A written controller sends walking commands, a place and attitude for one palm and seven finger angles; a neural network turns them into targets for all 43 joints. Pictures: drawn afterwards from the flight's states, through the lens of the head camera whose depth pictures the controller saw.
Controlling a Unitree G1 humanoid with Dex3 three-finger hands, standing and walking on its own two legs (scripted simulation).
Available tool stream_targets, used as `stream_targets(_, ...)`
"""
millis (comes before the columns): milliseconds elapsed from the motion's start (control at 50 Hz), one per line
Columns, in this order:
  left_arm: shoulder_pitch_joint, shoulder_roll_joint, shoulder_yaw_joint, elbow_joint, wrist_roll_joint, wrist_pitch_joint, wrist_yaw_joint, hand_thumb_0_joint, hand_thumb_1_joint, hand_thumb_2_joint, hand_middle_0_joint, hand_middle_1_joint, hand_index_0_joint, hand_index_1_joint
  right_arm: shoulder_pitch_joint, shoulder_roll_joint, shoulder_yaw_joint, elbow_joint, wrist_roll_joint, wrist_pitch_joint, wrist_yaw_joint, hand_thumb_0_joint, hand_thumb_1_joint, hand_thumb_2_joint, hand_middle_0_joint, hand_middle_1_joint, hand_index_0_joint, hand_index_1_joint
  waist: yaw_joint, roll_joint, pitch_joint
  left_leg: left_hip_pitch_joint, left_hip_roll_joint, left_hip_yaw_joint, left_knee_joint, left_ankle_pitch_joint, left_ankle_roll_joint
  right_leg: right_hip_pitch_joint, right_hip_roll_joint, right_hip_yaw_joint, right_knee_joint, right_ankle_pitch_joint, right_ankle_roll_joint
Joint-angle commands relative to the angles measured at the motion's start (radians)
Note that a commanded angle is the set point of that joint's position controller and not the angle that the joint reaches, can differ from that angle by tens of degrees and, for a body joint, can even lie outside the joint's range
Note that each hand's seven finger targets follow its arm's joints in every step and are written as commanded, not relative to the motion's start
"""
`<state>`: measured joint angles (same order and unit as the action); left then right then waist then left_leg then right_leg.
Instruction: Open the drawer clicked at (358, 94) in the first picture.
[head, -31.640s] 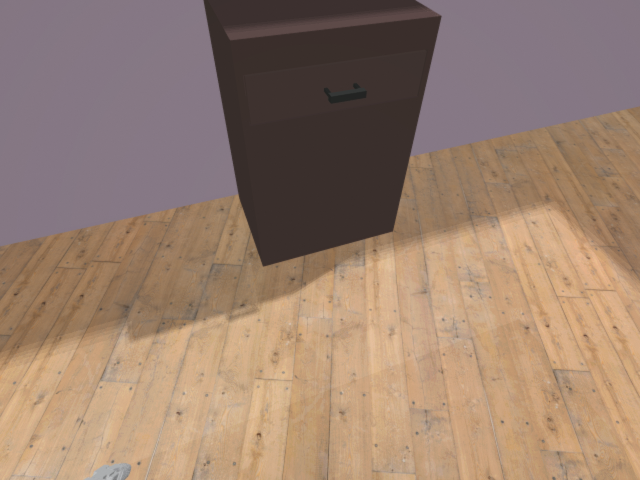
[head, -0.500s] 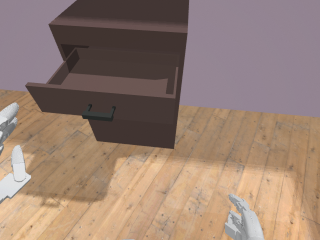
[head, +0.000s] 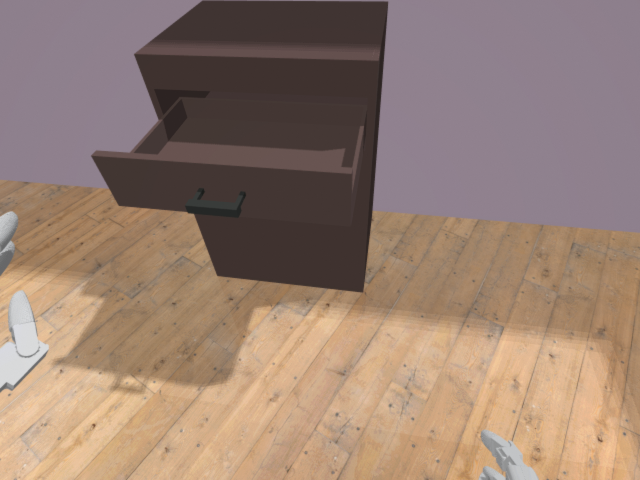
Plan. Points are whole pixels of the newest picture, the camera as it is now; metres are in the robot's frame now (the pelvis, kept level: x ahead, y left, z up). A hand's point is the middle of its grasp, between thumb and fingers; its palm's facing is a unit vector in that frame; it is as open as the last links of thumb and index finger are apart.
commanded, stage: stop stepping back and stand still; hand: left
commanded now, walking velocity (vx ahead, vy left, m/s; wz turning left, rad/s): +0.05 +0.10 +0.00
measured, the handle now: (217, 201) +0.64 +0.25 -0.04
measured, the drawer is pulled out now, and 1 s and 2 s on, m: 0.30 0.30 0.30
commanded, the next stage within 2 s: let the arm hang, fingers relaxed in 0.20 s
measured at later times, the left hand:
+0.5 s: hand (171, 461) +0.17 +0.21 -0.08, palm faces +0.12 -0.94 -0.32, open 7.4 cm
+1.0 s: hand out of the picture -0.03 +0.20 -0.15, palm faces +0.09 -0.97 -0.22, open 7.4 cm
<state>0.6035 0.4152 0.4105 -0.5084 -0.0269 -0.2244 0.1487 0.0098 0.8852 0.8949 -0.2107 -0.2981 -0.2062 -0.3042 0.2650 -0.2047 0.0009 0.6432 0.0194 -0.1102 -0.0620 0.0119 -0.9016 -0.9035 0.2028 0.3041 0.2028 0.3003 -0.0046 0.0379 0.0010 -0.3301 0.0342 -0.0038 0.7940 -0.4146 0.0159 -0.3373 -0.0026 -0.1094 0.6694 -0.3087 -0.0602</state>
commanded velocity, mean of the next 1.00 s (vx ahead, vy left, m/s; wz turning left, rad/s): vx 0.01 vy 0.02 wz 0.00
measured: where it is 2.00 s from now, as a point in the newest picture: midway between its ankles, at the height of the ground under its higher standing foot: outside the picture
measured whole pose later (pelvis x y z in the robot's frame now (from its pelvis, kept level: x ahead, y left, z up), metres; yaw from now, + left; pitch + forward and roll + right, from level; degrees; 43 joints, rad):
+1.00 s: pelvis +0.00 +0.01 +0.02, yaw +3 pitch -2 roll +0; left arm 0.31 0.19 0.02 1.09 0.01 0.02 0.02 0.00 0.91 0.89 -0.20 -0.30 -0.19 -0.30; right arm 0.29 -0.16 0.00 1.06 -0.01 0.02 -0.03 0.00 -0.91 -0.90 0.20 0.30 0.20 0.30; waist 0.01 0.01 0.08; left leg -0.20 0.01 0.02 0.43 -0.20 0.01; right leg -0.18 0.02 0.01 0.41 -0.19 -0.01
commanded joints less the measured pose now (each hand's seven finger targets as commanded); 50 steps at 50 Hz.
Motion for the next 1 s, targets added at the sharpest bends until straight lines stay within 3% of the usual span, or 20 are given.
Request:
stream_targets(0,-0.098,0.089,0.031,-0.118,-0.005,-0.051,-0.014,0.0,0.9,0.9,-0.2,-0.3,-0.2,-0.3,-0.113,-0.134,-0.076,-0.134,-0.009,-0.028,0.013,0.0,-0.9,-0.9,0.2,0.3,0.2,0.3,-0.036,-0.216,-0.02,-0.249,-0.015,-0.05,0.391,0.046,0.007,0.078,-0.316,0.513,-0.491,-0.297,-0.033)
stream_targets(60,-0.049,0.128,0.048,-0.253,-0.008,-0.071,-0.011,0.0,0.9,0.9,-0.2,-0.3,-0.2,-0.3,-0.164,-0.124,-0.064,-0.163,-0.012,-0.008,0.01,0.0,-0.9,-0.9,0.2,0.3,0.2,0.3,-0.027,-0.204,0.0,-0.17,0.004,0.004,0.278,0.154,-0.004,-0.006,-0.276,0.338,-0.523,-0.225,-0.032)
stream_targets(120,-0.011,0.148,0.054,-0.369,0.002,-0.081,0.016,0.0,0.9,0.9,-0.2,-0.3,-0.2,-0.3,-0.152,-0.106,-0.056,-0.183,-0.019,-0.028,-0.002,0.0,-0.9,-0.9,0.2,0.3,0.2,0.3,-0.012,-0.138,-0.027,-0.058,-0.001,0.047,0.024,0.105,0.011,0.023,-0.291,0.296,-0.523,-0.193,-0.06)
stream_targets(200,0.073,0.134,0.056,-0.368,-0.001,-0.066,0.054,0.0,0.9,0.9,-0.2,-0.3,-0.2,-0.3,-0.13,-0.086,-0.043,-0.19,-0.027,-0.043,-0.02,0.0,-0.9,-0.9,0.2,0.3,0.2,0.3,-0.001,-0.059,-0.057,0.116,-0.037,0.091,-0.319,0.119,0.028,0.057,-0.242,0.24,-0.443,-0.203,-0.055)
stream_targets(220,0.071,0.127,0.053,-0.357,-0.003,-0.067,0.056,0.0,0.9,0.9,-0.2,-0.3,-0.2,-0.3,-0.12,-0.095,-0.046,-0.193,-0.025,-0.046,-0.02,0.0,-0.9,-0.9,0.2,0.3,0.2,0.3,-0.006,-0.004,-0.047,0.155,-0.029,0.067,-0.381,0.119,0.033,0.044,-0.215,0.233,-0.402,-0.19,-0.037)
stream_targets(240,0.078,0.109,0.04,-0.335,-0.009,-0.067,0.055,0.0,0.9,0.9,-0.2,-0.3,-0.2,-0.3,-0.107,-0.11,-0.05,-0.196,-0.023,-0.048,-0.019,0.0,-0.9,-0.9,0.2,0.3,0.2,0.3,-0.012,0.043,-0.035,0.173,0.034,-0.005,-0.445,0.103,0.05,0.035,-0.172,0.196,-0.315,-0.144,-0.009)
stream_targets(260,0.053,0.116,0.054,-0.336,-0.011,-0.075,0.055,0.0,0.9,0.9,-0.2,-0.3,-0.2,-0.3,-0.113,-0.128,-0.051,-0.203,-0.025,-0.048,-0.016,0.0,-0.9,-0.9,0.2,0.3,0.2,0.3,-0.007,0.127,-0.026,0.146,0.118,-0.137,-0.496,0.096,0.086,0.031,-0.089,0.149,-0.218,-0.088,0.028)
stream_targets(280,-0.071,-0.118,-0.334,0.531,0.093,0.114,-0.102,0.0,0.9,0.9,-0.2,-0.3,-0.2,-0.3,-0.068,-0.255,-0.094,0.032,-0.041,-0.064,0.088,0.0,-0.9,-0.9,0.2,0.3,0.2,0.3,-0.066,0.159,0.046,0.022,0.195,-0.228,-0.353,0.43,0.116,-0.114,-0.109,0.006,0.051,0.143,0.061)
stream_targets(300,-0.095,-0.137,-0.322,0.544,0.07,0.204,-0.121,0.0,0.9,0.9,-0.2,-0.3,-0.2,-0.3,-0.018,-0.18,-0.09,0.003,-0.04,-0.007,0.082,0.0,-0.9,-0.9,0.2,0.3,0.2,0.3,-0.05,0.094,-0.024,0.062,0.217,-0.228,-0.352,0.635,0.138,-0.097,-0.079,0.091,0.083,-0.069,0.052)
stream_targets(320,-0.106,-0.138,-0.322,0.532,0.077,0.235,-0.125,0.0,0.9,0.9,-0.2,-0.3,-0.2,-0.3,-0.029,-0.161,-0.077,0.0,-0.037,0.011,0.071,0.0,-0.9,-0.9,0.2,0.3,0.2,0.3,-0.049,0.103,-0.065,0.037,0.211,-0.202,-0.361,0.593,0.138,-0.066,-0.058,0.102,0.114,-0.186,0.054)
stream_targets(360,-0.208,-0.139,-0.334,0.602,0.07,0.226,-0.13,0.0,0.9,0.9,-0.2,-0.3,-0.2,-0.3,-0.027,-0.15,-0.058,-0.006,-0.052,0.022,0.062,0.0,-0.9,-0.9,0.2,0.3,0.2,0.3,-0.031,-0.053,-0.12,0.065,0.201,-0.234,-0.329,0.751,0.15,-0.052,-0.029,0.117,0.12,-0.178,0.055)
stream_targets(400,-0.214,-0.119,-0.332,0.729,0.068,0.226,-0.133,0.0,0.9,0.9,-0.2,-0.3,-0.2,-0.3,-0.059,-0.164,-0.052,-0.001,-0.048,0.041,0.052,0.0,-0.9,-0.9,0.2,0.3,0.2,0.3,0.014,-0.197,-0.166,0.106,0.135,-0.141,-0.232,0.834,0.102,0.111,-0.038,0.113,-0.066,0.141,0.053)
stream_targets(420,-0.2,-0.086,-0.326,0.81,0.069,0.226,-0.131,0.0,0.9,0.9,-0.2,-0.3,-0.2,-0.3,-0.073,-0.15,-0.055,0.002,-0.038,0.049,0.046,0.0,-0.9,-0.9,0.2,0.3,0.2,0.3,0.029,-0.276,-0.19,0.032,0.045,-0.055,-0.167,0.644,0.045,0.248,-0.103,0.191,-0.117,0.515,0.032)
stream_targets(440,-0.21,-0.038,-0.319,0.888,0.066,0.228,-0.13,0.0,0.9,0.9,-0.2,-0.3,-0.2,-0.3,-0.069,-0.129,-0.057,0.017,-0.031,0.057,0.047,0.0,-0.9,-0.9,0.2,0.3,0.2,0.3,0.025,-0.278,-0.161,-0.025,-0.028,-0.018,-0.154,0.384,0.002,0.274,-0.19,0.281,-0.147,0.712,-0.022)
stream_targets(460,-0.246,-0.01,-0.323,0.959,0.059,0.228,-0.136,0.0,0.9,0.9,-0.2,-0.3,-0.2,-0.3,-0.038,-0.119,-0.05,0.046,-0.025,0.074,0.051,0.0,-0.9,-0.9,0.2,0.3,0.2,0.3,0.001,-0.166,-0.096,0.008,-0.04,-0.001,-0.19,0.197,-0.011,0.2,-0.24,0.298,-0.186,0.619,-0.055)
stream_targets(500,-0.324,-0.028,-0.335,1.062,0.049,0.232,-0.132,0.0,0.9,0.9,-0.2,-0.3,-0.2,-0.3,-0.05,-0.099,-0.047,0.096,-0.036,0.107,0.046,0.0,-0.9,-0.9,0.2,0.3,0.2,0.3,-0.008,-0.189,-0.002,0.052,-0.035,0.007,-0.202,0.198,-0.008,0.094,-0.178,0.292,-0.253,0.412,-0.042)
stream_targets(560,-0.338,-0.047,-0.351,1.191,0.041,0.227,-0.129,0.0,0.9,0.9,-0.2,-0.3,-0.2,-0.3,-0.032,-0.082,-0.031,0.162,-0.033,0.114,0.046,0.0,-0.9,-0.9,0.2,0.3,0.2,0.3,-0.013,0.009,0.031,0.132,0.003,-0.023,-0.296,0.33,-0.002,0.059,-0.103,0.252,-0.271,0.267,-0.007)
stream_targets(620,-0.289,-0.11,-0.342,1.291,0.043,0.226,-0.126,0.0,0.9,0.9,-0.2,-0.3,-0.2,-0.3,-0.022,-0.066,-0.033,0.212,-0.038,0.112,0.036,0.0,-0.9,-0.9,0.2,0.3,0.2,0.3,0.006,0.103,-0.001,0.113,0.031,-0.053,-0.351,0.257,0.017,0.124,-0.062,0.217,-0.296,0.141,0.002)
stream_targets(740,-0.293,-0.119,-0.362,1.426,0.038,0.225,-0.127,0.0,0.9,0.9,-0.2,-0.3,-0.2,-0.3,0.031,-0.062,-0.038,0.288,-0.033,0.115,0.028,0.0,-0.9,-0.9,0.2,0.3,0.2,0.3,0.001,-0.01,-0.017,0.144,0.055,-0.07,-0.408,0.217,0.024,0.145,-0.054,0.201,-0.339,0.105,0.003)
stream_targets(980,-0.263,-0.135,-0.381,1.57,0.037,0.228,-0.121,0.0,0.9,0.9,-0.2,-0.3,-0.2,-0.3,0.093,-0.048,-0.024,0.407,-0.032,0.112,0.026,0.0,-0.9,-0.9,0.2,0.3,0.2,0.3,0.002,-0.021,0.092,0.114,0.06,-0.074,-0.493,0.13,0.023,0.109,-0.053,0.193,-0.355,0.05,0.01)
